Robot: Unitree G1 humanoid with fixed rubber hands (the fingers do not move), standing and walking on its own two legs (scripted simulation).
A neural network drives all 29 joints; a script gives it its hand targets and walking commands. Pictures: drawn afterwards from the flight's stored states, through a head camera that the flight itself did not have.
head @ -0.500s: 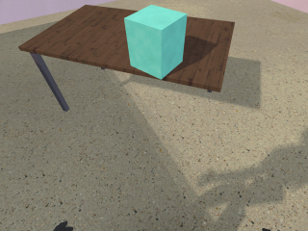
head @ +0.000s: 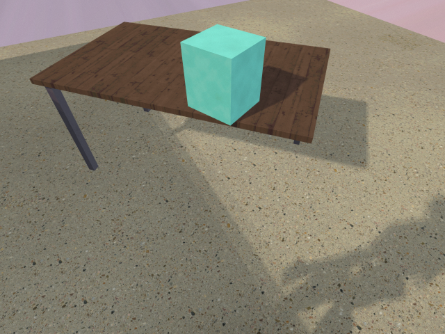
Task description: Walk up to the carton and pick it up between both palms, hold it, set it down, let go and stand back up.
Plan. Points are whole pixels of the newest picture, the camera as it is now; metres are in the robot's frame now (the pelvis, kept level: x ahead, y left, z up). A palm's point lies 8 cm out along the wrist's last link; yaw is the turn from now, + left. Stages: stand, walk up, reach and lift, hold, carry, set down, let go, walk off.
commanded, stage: stand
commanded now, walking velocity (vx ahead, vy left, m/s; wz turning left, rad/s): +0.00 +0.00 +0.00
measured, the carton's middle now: (223, 74) +0.98 +0.00 -0.02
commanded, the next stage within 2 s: walk up in 1.66 s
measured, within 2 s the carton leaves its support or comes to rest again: neither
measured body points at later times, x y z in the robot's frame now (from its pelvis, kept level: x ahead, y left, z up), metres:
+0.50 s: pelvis +0.01 +0.00 +0.01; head +0.01 +0.01 +0.46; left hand +0.10 +0.30 -0.13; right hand +0.10 -0.29 -0.12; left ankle +0.01 +0.13 -0.74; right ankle +0.02 -0.12 -0.74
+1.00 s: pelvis +0.02 +0.00 +0.01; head +0.03 +0.01 +0.46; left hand +0.11 +0.30 -0.13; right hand +0.09 -0.29 -0.13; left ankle +0.01 +0.13 -0.74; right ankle +0.02 -0.12 -0.74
